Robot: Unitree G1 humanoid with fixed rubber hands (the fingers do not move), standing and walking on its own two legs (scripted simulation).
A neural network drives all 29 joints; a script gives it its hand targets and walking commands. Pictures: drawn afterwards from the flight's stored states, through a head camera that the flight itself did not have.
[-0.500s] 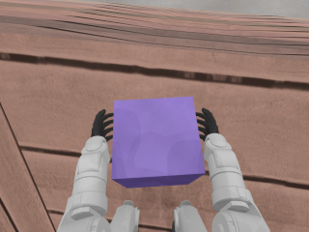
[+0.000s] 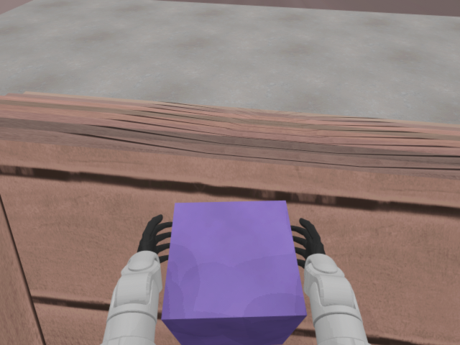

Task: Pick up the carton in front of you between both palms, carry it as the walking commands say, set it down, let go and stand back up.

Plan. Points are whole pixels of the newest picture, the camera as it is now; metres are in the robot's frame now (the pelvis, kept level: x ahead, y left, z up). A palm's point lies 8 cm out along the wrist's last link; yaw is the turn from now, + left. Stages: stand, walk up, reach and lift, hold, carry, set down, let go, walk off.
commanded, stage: reach and lift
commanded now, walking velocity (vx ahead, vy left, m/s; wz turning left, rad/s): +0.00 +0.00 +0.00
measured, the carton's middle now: (231, 278) +0.30 +0.00 -0.07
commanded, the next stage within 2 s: hold in 1.12 s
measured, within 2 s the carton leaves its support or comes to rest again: neither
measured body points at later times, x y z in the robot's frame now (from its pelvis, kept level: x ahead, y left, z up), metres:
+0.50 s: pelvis -0.01 +0.00 +0.01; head -0.03 +0.00 +0.46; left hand +0.31 +0.15 +0.04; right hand +0.31 -0.15 +0.03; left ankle +0.02 +0.12 -0.72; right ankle +0.02 -0.13 -0.72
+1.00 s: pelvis +0.01 +0.00 +0.02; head -0.02 +0.00 +0.47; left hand +0.31 +0.15 +0.05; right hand +0.31 -0.15 +0.04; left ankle +0.02 +0.12 -0.72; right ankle +0.02 -0.13 -0.72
